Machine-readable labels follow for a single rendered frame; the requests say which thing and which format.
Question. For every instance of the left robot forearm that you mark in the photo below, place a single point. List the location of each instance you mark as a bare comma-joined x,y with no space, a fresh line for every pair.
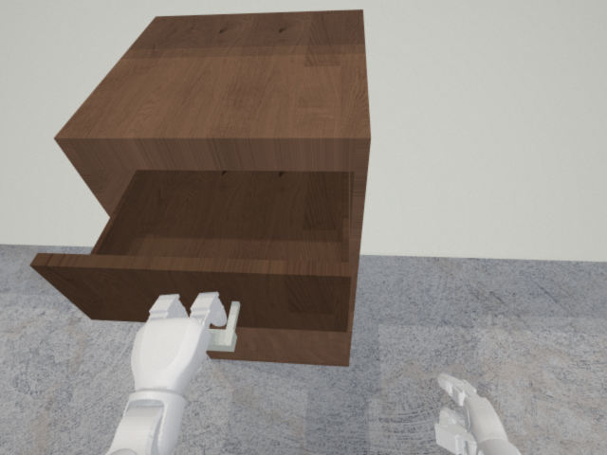
150,424

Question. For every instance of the left robot hand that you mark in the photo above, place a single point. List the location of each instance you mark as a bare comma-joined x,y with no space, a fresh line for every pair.
169,348

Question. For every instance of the handle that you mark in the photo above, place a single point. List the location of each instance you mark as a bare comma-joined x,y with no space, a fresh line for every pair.
225,340

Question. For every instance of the drawer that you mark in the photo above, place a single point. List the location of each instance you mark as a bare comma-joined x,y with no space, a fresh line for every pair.
276,241

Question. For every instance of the cabinet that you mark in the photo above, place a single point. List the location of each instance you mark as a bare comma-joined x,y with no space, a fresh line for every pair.
274,91

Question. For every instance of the right robot hand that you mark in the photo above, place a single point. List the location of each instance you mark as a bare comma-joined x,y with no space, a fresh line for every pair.
462,434

